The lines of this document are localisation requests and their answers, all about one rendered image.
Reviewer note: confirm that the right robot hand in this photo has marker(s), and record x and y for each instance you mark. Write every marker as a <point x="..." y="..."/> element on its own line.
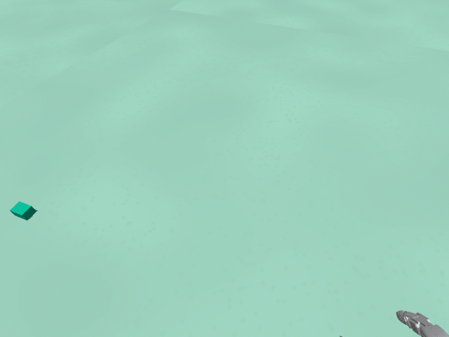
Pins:
<point x="420" y="324"/>

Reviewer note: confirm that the small box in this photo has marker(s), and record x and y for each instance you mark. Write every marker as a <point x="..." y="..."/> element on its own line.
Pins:
<point x="23" y="210"/>

